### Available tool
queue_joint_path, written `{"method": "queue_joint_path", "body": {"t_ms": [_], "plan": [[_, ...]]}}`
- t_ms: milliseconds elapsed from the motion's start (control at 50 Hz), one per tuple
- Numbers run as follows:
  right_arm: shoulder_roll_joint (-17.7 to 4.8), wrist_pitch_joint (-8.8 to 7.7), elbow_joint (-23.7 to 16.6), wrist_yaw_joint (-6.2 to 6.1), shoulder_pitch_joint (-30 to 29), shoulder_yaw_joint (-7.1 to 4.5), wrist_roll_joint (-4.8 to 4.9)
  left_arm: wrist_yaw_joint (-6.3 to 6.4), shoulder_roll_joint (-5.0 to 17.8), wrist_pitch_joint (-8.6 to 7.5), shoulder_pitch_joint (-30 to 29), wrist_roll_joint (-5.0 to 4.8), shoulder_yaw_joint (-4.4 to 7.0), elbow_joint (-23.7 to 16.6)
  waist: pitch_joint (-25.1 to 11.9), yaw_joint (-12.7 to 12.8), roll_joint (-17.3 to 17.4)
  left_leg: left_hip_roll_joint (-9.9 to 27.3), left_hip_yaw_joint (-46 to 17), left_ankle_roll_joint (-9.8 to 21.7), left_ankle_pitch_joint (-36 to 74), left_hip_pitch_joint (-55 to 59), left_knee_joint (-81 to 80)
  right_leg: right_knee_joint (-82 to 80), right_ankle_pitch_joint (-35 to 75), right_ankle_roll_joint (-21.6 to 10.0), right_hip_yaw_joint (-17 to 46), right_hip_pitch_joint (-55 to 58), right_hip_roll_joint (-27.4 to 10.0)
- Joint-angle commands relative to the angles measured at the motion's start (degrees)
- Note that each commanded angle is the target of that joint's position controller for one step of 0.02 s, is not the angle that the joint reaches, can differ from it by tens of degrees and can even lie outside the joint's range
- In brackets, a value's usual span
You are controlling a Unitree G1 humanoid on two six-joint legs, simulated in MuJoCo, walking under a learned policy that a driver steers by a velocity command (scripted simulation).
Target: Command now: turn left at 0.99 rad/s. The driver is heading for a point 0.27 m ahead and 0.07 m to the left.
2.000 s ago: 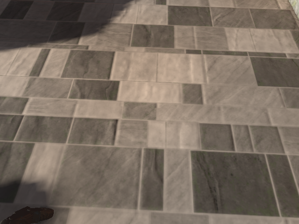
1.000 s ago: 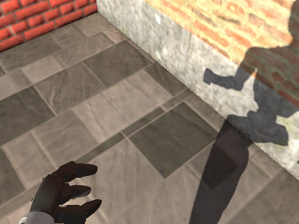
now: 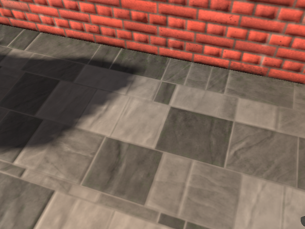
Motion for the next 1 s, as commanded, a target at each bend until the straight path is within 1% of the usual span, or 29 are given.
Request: {"method": "queue_joint_path", "body": {"t_ms": [20, 80, 140, 180, 220, 300, 320, 340, 360, 380, 400, 420, 440, 460, 480, 520, 560, 620, 700, 760, 780, 800, 820, 840, 860, 880, 920, 940, 1000], "plan": [[-6.0, 0.35, -1.5, 0.11, 5.3, -2.05, 0.21, 1.7, 5.0, -0.26, -7.2, -0.63, 0.28, -6.9, -4.6, -2.0, -8.1, 6.3, 3.9, -2.5, 3.0, -7.1, 17.0, -10.2, 4.9, -10.1, 10.6, 7.1, -15.1], [-4.2, 0.46, -3.7, -0.18, 1.0, -0.99, 1.22, 2.1, 6.7, 0.34, -3.2, -0.11, 0.52, -6.0, -4.1, 1.0, -9.1, 9.7, 8.1, -3.9, 6.0, -9.9, 10.7, -11.3, 8.7, -11.2, 4.9, 11.6, -15.3], [-3.1, 0.33, -4.9, -0.1, -1.2, -0.53, 0.68, 1.72, 8.9, 0.52, -0.3, -0.14, 1.33, -5.1, -6.3, 3.1, -11.0, 12.7, 9.0, -5.0, 4.7, -8.7, 3.1, -11.2, 10.7, -12.4, 2.5, 17.0, -18.4], [-1.1, 0.31, -4.7, 0.47, -1.2, 0.47, 0.6, 1.51, 9.5, 0.68, -0.6, -0.09, 1.61, -4.6, -7.4, 3.1, -11.2, 13.3, 10.4, -4.9, 3.5, -4.6, -2.7, -10.5, 12.4, -12.4, -0.6, 17.2, -19.4], [-1.5, 0.5, -4.3, 0.92, -0.4, 0.36, 0.56, 0.85, 10.8, 0.54, -1.5, -0.37, 2.17, -4.3, -7.6, 2.3, -11.8, 13.1, 12.7, -3.8, 3.4, 1.3, -8.2, -10.2, 13.3, -11.5, -4.3, 14.7, -19.9], [-2.9, 1.92, -3.0, 1.59, 1.9, -0.72, 0.76, -0.81, 11.3, -0.46, -2.3, -2.51, 2.76, -3.3, -7.7, -0.2, -12.5, 11.7, 15.9, 0.1, 6.7, 11.0, -22.0, -5.6, 14.7, -8.2, -8.6, 14.1, -21.7], [-3.0, 2.14, -2.5, 1.71, 2.8, -1.16, 0.63, -0.98, 10.9, -0.42, -1.4, -3.09, 2.68, -2.7, -8.2, -1.3, -11.2, 10.0, 15.8, 2.3, 10.7, 17.1, -28.2, -1.8, 13.4, -6.0, -10.4, 11.3, -20.8], [-4.8, 2.14, 0.1, 1.24, 8.2, -2.15, 0.81, -1.32, 8.6, -0.36, 1.8, -3.24, 2.28, -1.1, -10.0, -2.6, -6.0, 8.4, 13.9, 5.2, 12.6, 27.4, -32.3, 4.4, 1.6, -3.3, -12.9, 4.6, -17.9], [-9.9, 1.35, 2.8, 0.54, 17.2, -3.76, 1.84, -1.95, 4.4, -0.37, -0.4, -1.32, 0.84, -2.8, -9.3, -4.9, 9.9, 19.3, -2.9, 11.4, 14.7, 40.7, -35.1, 24.3, -24.0, 0.9, -17.4, -14.9, -11.1], [-13.7, -1.43, 1.8, 1.21, 18.9, -3.75, 0.61, -2.0, 3.8, -1.65, -5.0, -0.57, 0.55, -7.5, -12.7, -6.3, 15.7, 30.8, -29.9, 23.1, -11.9, 41.2, -42.9, 36.3, -29.0, 1.9, -6.3, -32.3, -3.9], [-8.8, -3.73, 2.2, 1.62, 17.3, -2.19, -0.17, -2.37, 7.6, -2.86, -10.9, -2.47, 1.54, -8.2, -8.7, -8.4, 7.1, 30.5, -28.4, 21.7, -23.5, 39.0, -48.9, 39.8, -22.7, -0.4, 0.0, -35.7, -6.2], [-7.5, -5.1, 3.8, 1.15, 14.7, -1.31, -0.28, -2.76, 7.7, -3.77, -11.2, -3.56, 1.6, -8.3, -5.0, -5.8, 7.7, 29.4, -25.2, 18.9, -22.8, 35.7, -50.2, 37.7, -15.8, -2.3, 0.7, -36.1, -7.4], [-5.2, -5.69, 3.5, 0.62, 11.5, -0.33, 0.0, -2.75, 7.6, -4.3, -7.8, -2.86, 1.62, -5.9, -4.3, -3.4, 5.7, 27.1, -20.2, 16.4, -16.7, 35.1, -49.1, 35.7, -10.1, -2.3, 0.7, -34.4, -8.7], [-3.8, -5.84, 3.7, 0.23, 9.4, 0.36, 0.0, -2.9, 7.7, -4.81, -5.6, -1.86, 1.63, -4.5, -3.4, -2.0, 5.9, 24.6, -15.4, 14.8, -10.9, 33.9, -49.0, 32.3, -4.4, -1.5, 0.8, -32.1, -9.3], [-3.4, -6.2, 3.3, -0.19, 9.1, 0.72, -0.85, -3.46, 8.0, -5.03, -4.5, -2.15, 1.81, -3.3, -2.8, -1.3, 6.5, 22.7, -12.3, 13.9, -7.8, 32.7, -50.0, 31.0, -0.2, -0.9, -0.3, -29.9, -8.6], [-3.3, -6.76, 3.9, -0.63, 9.9, 0.87, -1.56, -3.62, 6.8, -5.09, -4.6, -1.72, 1.4, -2.2, -1.5, -1.4, 3.8, 20.6, -6.6, 13.0, 5.7, 32.4, -50.7, 27.0, 6.1, 0.5, -1.4, -27.5, -7.3], [-3.8, -6.94, 4.9, -0.94, 10.4, 0.8, -1.6, -3.53, 5.4, -4.82, -5.3, -1.27, 0.72, -2.0, -0.2, -1.3, 3.3, 19.1, -1.4, 12.4, 18.4, 30.2, -50.0, 20.8, 9.9, 2.2, -2.0, -23.8, -6.4], [-4.6, -6.62, 6.6, -1.11, 10.9, 0.53, -1.47, -3.94, 3.8, -4.54, -7.2, -1.43, -0.38, -2.2, 1.0, -2.0, 4.8, 17.2, 3.9, 11.3, 28.5, 24.9, -48.4, 11.5, 14.8, 3.3, -3.1, -15.4, -4.8], [-4.7, -6.28, 9.2, -0.92, 12.4, 0.42, -0.8, -4.81, 4.4, -4.58, -8.2, -1.7, -0.73, -2.5, 1.6, -2.5, 4.6, 19.2, 2.7, 11.4, 32.7, 25.5, -44.7, 5.9, 14.8, 1.6, -2.2, -11.2, -4.1], [-4.3, -5.98, 10.4, -1.28, 10.9, 0.37, -0.46, -4.91, 7.0, -5.12, -3.7, -1.14, 0.01, -1.0, -0.8, -0.1, 5.3, 20.4, 0.4, 9.7, 37.9, 29.6, -38.8, 3.3, 11.2, -1.0, -1.1, -7.6, -3.7], [-4.0, -5.72, 10.5, -1.46, 9.8, 0.46, -0.25, -4.73, 7.6, -5.42, -0.3, -0.71, 0.35, 0.2, -2.6, 1.9, 4.9, 19.1, 0.8, 8.6, 42.6, 30.2, -34.5, 0.9, 12.5, -2.1, -2.2, -3.1, -2.6], [-3.1, -5.57, 10.9, -1.57, 10.8, 0.8, -0.36, -4.39, 9.1, -5.79, 3.4, 0.02, 0.79, 1.6, -5.6, 3.4, 2.6, 15.8, 2.1, 6.7, 46.1, 29.9, -27.8, -2.4, 22.1, -3.5, -2.7, 3.9, -2.5], [-0.6, -5.69, 10.3, -1.19, 16.1, 1.67, -1.84, -4.17, 12.7, -5.79, 5.8, 1.48, 1.15, 1.6, -13.5, 0.8, -5.6, 11.3, 3.5, 3.7, 33.9, 22.1, -16.9, 3.2, 46.1, -7.7, 4.4, 18.8, -11.1], [2.0, -5.52, 11.2, -1.17, 21.0, 2.75, -1.84, -3.88, 11.1, -4.93, 9.2, 1.43, 0.59, 2.6, -21.7, 1.1, -16.7, 5.0, 4.7, -0.8, 0.0, 10.6, 1.1, 1.3, 51.7, -17.6, 18.6, 31.3, -22.3], [-1.0, -5.06, 12.2, -1.1, 19.4, 2.04, -1.12, -4.16, 6.8, -4.33, 9.8, -0.38, -0.82, 3.3, -23.3, 2.2, -15.7, 3.6, -0.6, -2.3, -16.7, 8.9, 8.6, -2.7, 46.3, -19.6, 24.1, 28.4, -23.9], [-4.4, -4.1, 11.6, -1.28, 16.3, 0.92, 0.09, -4.37, 7.3, -3.98, 5.6, -1.37, -0.82, 2.7, -17.6, 1.8, -12.0, 5.9, -0.7, -2.1, -15.2, 5.5, 12.3, -4.5, 33.3, -17.7, 19.8, 23.4, -22.0], [-3.2, -2.09, 11.1, -1.96, 11.5, 0.96, -0.32, -3.98, 4.3, -3.18, -0.9, -1.12, -2.02, 2.2, -9.5, 0.1, -7.8, 9.7, 2.3, -2.4, -10.4, 5.4, 6.6, -8.9, 15.6, -14.2, 13.2, 11.8, -18.0], [-1.9, -1.14, 11.1, -2.29, 11.2, 1.14, -0.6, -3.67, 3.9, -2.82, -3.0, -0.77, -2.26, 2.4, -7.5, -1.3, -9.4, 11.1, 3.5, -2.5, -8.4, 9.0, 0.2, -11.0, 7.9, -12.6, 11.2, 6.5, -15.8], [1.6, -0.81, 12.8, -2.61, 12.0, 2.26, -1.16, -2.76, 5.1, -1.97, -4.3, -0.17, -1.97, 3.2, -6.5, -1.4, -12.0, 10.3, 7.1, -2.5, -5.3, 17.9, -14.3, -12.3, 6.0, -12.1, 7.0, 1.0, -13.2]]}}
